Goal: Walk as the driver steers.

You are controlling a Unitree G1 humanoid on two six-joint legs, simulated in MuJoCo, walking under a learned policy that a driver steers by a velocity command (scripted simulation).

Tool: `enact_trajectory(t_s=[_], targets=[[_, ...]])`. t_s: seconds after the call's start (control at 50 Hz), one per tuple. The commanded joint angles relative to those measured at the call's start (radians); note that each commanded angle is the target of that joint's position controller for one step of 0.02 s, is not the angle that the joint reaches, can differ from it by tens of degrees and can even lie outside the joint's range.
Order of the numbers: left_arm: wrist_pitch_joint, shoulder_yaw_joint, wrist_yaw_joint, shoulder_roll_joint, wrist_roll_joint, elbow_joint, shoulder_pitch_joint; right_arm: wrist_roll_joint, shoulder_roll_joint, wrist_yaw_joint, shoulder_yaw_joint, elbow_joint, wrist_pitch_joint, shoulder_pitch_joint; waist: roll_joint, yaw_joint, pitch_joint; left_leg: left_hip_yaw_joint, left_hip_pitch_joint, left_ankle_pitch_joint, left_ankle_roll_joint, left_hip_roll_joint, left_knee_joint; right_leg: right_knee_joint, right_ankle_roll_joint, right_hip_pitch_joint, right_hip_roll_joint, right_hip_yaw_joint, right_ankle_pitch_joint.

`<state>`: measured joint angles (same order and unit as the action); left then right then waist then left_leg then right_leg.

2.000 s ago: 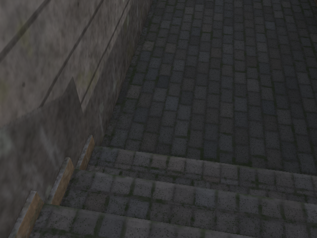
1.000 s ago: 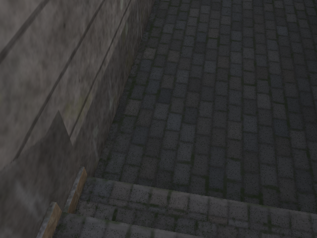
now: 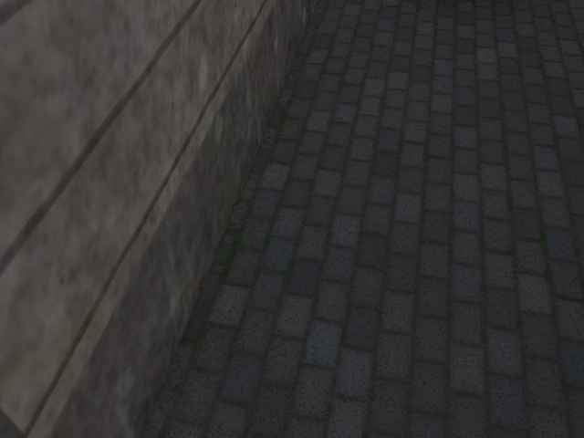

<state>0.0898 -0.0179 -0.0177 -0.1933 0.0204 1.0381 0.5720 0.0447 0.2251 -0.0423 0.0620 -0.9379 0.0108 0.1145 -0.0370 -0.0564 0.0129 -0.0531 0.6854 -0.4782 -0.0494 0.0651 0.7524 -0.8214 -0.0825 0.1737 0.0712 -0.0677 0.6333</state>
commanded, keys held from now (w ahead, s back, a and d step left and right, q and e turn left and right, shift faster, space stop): w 0.20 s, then w+e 0.80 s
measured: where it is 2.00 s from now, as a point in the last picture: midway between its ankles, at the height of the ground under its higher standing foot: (373, 361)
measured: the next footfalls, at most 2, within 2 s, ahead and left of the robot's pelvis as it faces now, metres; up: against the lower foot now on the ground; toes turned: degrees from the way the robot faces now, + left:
left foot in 0.18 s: +0.25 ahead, +0.13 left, -0.17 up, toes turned +5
right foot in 0.74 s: +0.59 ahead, -0.11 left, -0.35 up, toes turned -17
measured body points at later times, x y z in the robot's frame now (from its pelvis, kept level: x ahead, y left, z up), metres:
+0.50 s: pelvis +0.28 +0.05 -0.16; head +0.30 +0.05 +0.29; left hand +0.38 +0.30 -0.30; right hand +0.19 -0.19 -0.30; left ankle +0.21 +0.13 -0.86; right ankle +0.44 -0.11 -0.82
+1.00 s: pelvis +0.58 -0.04 -0.31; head +0.63 -0.06 +0.14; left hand +0.67 +0.20 -0.45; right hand +0.62 -0.30 -0.44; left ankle +0.76 +0.08 -0.98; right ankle +0.55 -0.10 -1.04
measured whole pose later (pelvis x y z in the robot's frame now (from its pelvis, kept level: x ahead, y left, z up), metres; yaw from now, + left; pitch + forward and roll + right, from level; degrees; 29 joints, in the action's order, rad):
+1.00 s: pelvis +0.58 -0.04 -0.31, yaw -22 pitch +1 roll -1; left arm 0.05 -0.06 0.00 -0.20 0.01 1.02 0.33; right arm 0.04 0.20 0.00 0.03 -0.86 0.06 0.12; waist -0.04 -0.01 -0.10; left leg -0.05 0.68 0.19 0.03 0.11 0.93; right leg -0.49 -0.10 0.23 0.14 0.03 0.26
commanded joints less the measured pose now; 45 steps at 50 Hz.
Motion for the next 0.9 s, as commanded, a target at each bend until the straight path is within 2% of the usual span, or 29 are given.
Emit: enact_trajectory(t_s=[0.02, 0.1, 0.14, 0.16, 0.18, 0.2, 0.22, 0.24, 0.26, 0.28, 0.3, 0.32, 0.36, 0.38, 0.4, 0.42, 0.5, 0.62, 0.66, 0.68, 0.7, 0.74, 0.76, 0.78, 0.8, 0.84, 0.86, 0.88, 0.9], targets=[[0.004, -0.021, 0.002, -0.114, 0.023, -0.045, -0.023, -0.022, 0.036, -0.01, -0.001, 0.088, 0.015, -0.15, 0.087, -0.037, -0.18, 0.054, -0.073, -0.027, 0.005, -0.022, -0.109, 0.175, -0.13, 0.189, -0.211, 0.264, -0.202], [-0.021, -0.026, -0.019, -0.105, 0.03, -0.016, 0.034, -0.039, 0.041, 0.011, -0.01, 0.132, 0.023, -0.192, 0.128, -0.133, -0.215, 0.05, -0.157, 0.109, 0.001, 0.017, -0.417, 0.025, -0.109, 0.007, -0.192, 0.231, -0.51], [-0.039, -0.022, -0.027, -0.105, 0.047, 0.017, 0.055, -0.027, 0.078, 0.034, 0.014, 0.053, 0.028, 0.041, 0.037, -0.052, -0.142, 0.1, -0.377, 0.167, -0.024, 0.003, -0.501, -0.272, -0.121, -0.011, -0.184, 0.199, -0.663], [-0.043, -0.016, -0.035, -0.106, 0.042, 0.021, 0.045, -0.01, 0.107, 0.03, 0.03, -0.023, 0.027, 0.268, 0.023, 0.051, -0.052, 0.097, -0.632, 0.098, -0.033, 0.03, -0.57, -0.518, -0.127, 0.081, -0.15, 0.199, -0.664], [-0.034, -0.026, -0.02, -0.116, 0.027, 0.033, 0.047, 0.01, 0.162, 0.021, 0.047, -0.072, 0.022, 0.399, -0.081, 0.123, 0.048, 0.088, -0.869, 0.075, -0.042, 0.049, -0.479, -0.86, -0.092, 0.251, -0.045, 0.102, -0.246], [-0.026, -0.03, -0.023, -0.063, -0.024, 0.022, 0.151, 0.023, 0.199, 0.009, 0.039, -0.069, 0.021, 0.479, -0.194, 0.087, 0.213, -0.076, -1.265, -0.52, -0.135, 0.25, 0.03, -1.256, -0.037, 0.636, 0.02, 0.112, 0.417], [-0.011, -0.025, -0.035, -0.102, -0.042, -0.018, 0.093, -0.008, 0.208, 0.002, 0.048, -0.085, 0.007, 0.563, -0.146, 0.159, 0.315, -0.188, -1.357, -0.424, -0.205, 0.341, 0.033, -1.285, -0.026, 0.827, -0.012, 0.171, 0.34], [-0.004, -0.026, -0.037, -0.116, -0.031, -0.057, -0.05, -0.016, 0.211, 0.01, 0.052, -0.049, 0.009, 0.475, -0.165, 0.176, 0.227, -0.281, -1.227, 0.251, -0.284, 0.398, -0.192, -1.128, -0.024, 0.989, -0.063, 0.17, 0.11], [-0.019, -0.036, -0.023, -0.146, 0.011, -0.068, -0.167, -0.015, 0.126, 0.031, 0.035, -0.021, -0.004, 0.34, -0.034, 0.135, 0.086, -0.245, -0.924, 0.643, -0.229, 0.301, -0.363, -0.989, -0.003, 0.882, -0.099, 0.13, -0.04], [-0.028, -0.042, 0.003, -0.126, 0.022, -0.062, -0.118, -0.005, 0.124, 0.04, 0.023, 0.01, 0.014, 0.265, -0.099, 0.07, 0.023, -0.272, -0.706, 0.739, -0.257, 0.342, -0.381, -0.773, 0.018, 0.758, -0.114, 0.167, -0.186], [-0.038, -0.05, 0.009, -0.131, 0.061, -0.024, -0.125, -0.011, 0.073, 0.045, 0.005, -0.009, 0.042, 0.239, -0.01, 0.044, -0.078, -0.25, -0.503, 0.545, -0.232, 0.315, -0.379, -0.656, 0.038, 0.65, -0.138, 0.226, -0.327], [-0.052, -0.048, 0.013, -0.08, 0.048, -0.023, -0.147, -0.029, 0.065, 0.056, -0.002, -0.013, 0.069, 0.234, -0.001, 0.005, -0.163, -0.109, -0.302, 0.469, -0.197, 0.25, -0.404, -0.419, 0.078, 0.533, -0.139, 0.206, -0.461], [-0.073, -0.039, 0.022, -0.023, 0.07, -0.019, -0.154, -0.034, 0.115, 0.061, 0.006, -0.05, 0.092, 0.303, -0.023, 0.016, -0.087, -0.105, -0.321, 0.244, -0.224, 0.264, -0.371, -0.395, 0.087, 0.48, -0.113, 0.162, -0.496], [-0.083, -0.043, 0.021, -0.031, 0.072, -0.01, -0.111, -0.021, 0.138, 0.062, 0.014, -0.049, 0.1, 0.327, -0.059, 0.002, -0.012, -0.096, -0.402, 0.144, -0.225, 0.274, -0.318, -0.457, 0.066, 0.506, -0.107, 0.143, -0.595], [-0.083, -0.052, 0.02, -0.055, 0.06, -0.034, -0.164, -0.035, 0.113, 0.059, 0.007, -0.041, 0.103, 0.332, -0.043, 0.01, -0.018, -0.082, -0.404, 0.159, -0.21, 0.276, -0.323, -0.426, 0.061, 0.529, -0.104, 0.168, -0.62], [-0.071, -0.067, 0.03, -0.081, 0.051, -0.07, -0.271, -0.044, 0.037, 0.062, -0.008, -0.067, 0.114, 0.319, -0.022, 0.01, -0.045, -0.016, -0.476, 0.358, -0.142, 0.203, -0.271, -0.253, 0.048, 0.609, -0.125, 0.237, -0.803], [-0.045, -0.061, 0.067, -0.038, 0.033, -0.107, -0.416, -0.044, 0.033, 0.078, -0.023, -0.068, 0.128, 0.304, -0.023, 0.039, -0.084, 0.071, -0.31, 0.85, -0.072, 0.137, -0.233, 0.052, 0.029, 0.39, -0.064, 0.161, -1.284], [-0.05, -0.042, 0.09, -0.039, 0.0, -0.226, -0.734, 0.032, 0.063, 0.07, -0.011, -0.098, 0.11, 0.47, 0.0, 0.208, -0.269, 0.023, -0.546, 0.89, -0.098, 0.21, -0.067, 0.287, 0.016, 0.615, -0.125, 0.109, -1.126], [-0.049, -0.033, 0.092, -0.028, 0.004, -0.211, -0.731, 0.019, 0.029, 0.079, -0.027, -0.12, 0.085, 0.48, 0.022, 0.219, -0.28, 0.06, -0.509, 0.822, -0.099, 0.184, 0.01, 0.384, -0.002, 0.476, -0.129, 0.022, -1.114], [-0.051, -0.031, 0.092, -0.032, 0.007, -0.199, -0.69, 0.013, 0.052, 0.079, -0.024, -0.12, 0.074, 0.484, 0.021, 0.202, -0.264, 0.078, -0.508, 0.723, -0.102, 0.188, 0.061, 0.401, -0.015, 0.389, -0.129, -0.003, -1.064], [-0.052, -0.038, 0.088, -0.053, 0.009, -0.157, -0.539, 0.015, 0.07, 0.081, -0.018, -0.129, 0.061, 0.463, 0.004, 0.116, -0.189, 0.06, -0.511, 0.6, -0.119, 0.224, 0.201, 0.454, -0.05, 0.239, -0.18, 0.054, -1.019], [-0.048, -0.069, 0.075, -0.132, 0.033, -0.03, -0.238, -0.002, 0.108, 0.075, -0.009, -0.107, 0.057, 0.439, 0.096, -0.01, -0.011, 0.163, -0.451, 0.404, -0.096, 0.136, 0.657, 0.487, -0.069, -0.141, -0.07, -0.067, -0.982], [-0.047, -0.101, 0.073, -0.242, 0.051, 0.009, -0.168, -0.021, 0.048, 0.068, -0.003, -0.122, 0.051, 0.517, 0.28, 0.013, 0.06, 0.242, -0.054, 1.288, -0.032, -0.018, 1.098, 0.242, -0.129, -0.53, -0.194, 0.064, -1.379], [-0.049, -0.112, 0.065, -0.282, 0.021, 0.003, -0.065, -0.045, 0.074, 0.075, -0.004, -0.054, 0.05, 0.465, 0.26, -0.041, 0.254, 0.136, 0.245, 1.34, -0.016, -0.014, 1.304, 0.024, -0.237, -0.828, -0.368, 0.29, -1.607], [-0.058, -0.105, 0.05, -0.266, 0.0, -0.011, -0.018, -0.034, 0.101, 0.071, -0.004, 0.022, 0.057, 0.31, 0.156, -0.118, 0.321, 0.09, 0.374, 1.237, -0.016, 0.007, 1.264, 0.145, -0.273, -0.828, -0.41, 0.403, -1.315], [-0.081, -0.096, -0.005, -0.251, 0.015, -0.027, -0.086, -0.011, 0.057, 0.054, -0.021, 0.071, 0.078, 0.21, 0.144, -0.06, 0.219, 0.051, 0.456, 1.05, -0.003, 0.034, 1.084, 0.433, -0.304, -0.587, -0.45, 0.63, -0.487], [-0.063, -0.07, -0.01, -0.183, 0.006, -0.066, -0.208, 0.006, 0.092, 0.05, -0.008, 0.065, 0.079, 0.206, -0.002, 0.003, 0.113, 0.001, 0.36, 0.856, 0.011, 0.074, 0.838, 0.465, -0.271, -0.369, -0.431, 0.575, -0.458], [-0.049, -0.059, -0.01, -0.167, 0.005, -0.087, -0.315, 0.007, 0.068, 0.046, -0.01, 0.078, 0.058, 0.165, -0.033, 0.071, -0.02, 0.003, 0.163, 0.794, 0.061, 0.085, 0.582, 0.523, -0.27, -0.022, -0.385, 0.52, -0.648], [-0.035, -0.063, -0.006, -0.178, 0.0, -0.094, -0.345, 0.019, 0.038, 0.045, -0.015, 0.081, 0.043, 0.169, -0.008, 0.101, -0.037, 0.01, 0.014, 0.792, 0.085, 0.076, 0.468, 0.536, -0.266, 0.109, -0.326, 0.459, -0.772]])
